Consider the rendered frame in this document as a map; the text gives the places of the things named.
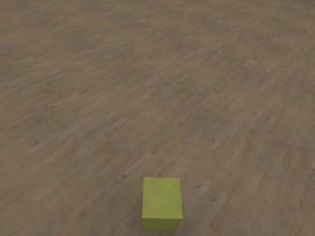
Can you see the carton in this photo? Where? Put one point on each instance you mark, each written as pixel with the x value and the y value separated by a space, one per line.
pixel 162 206

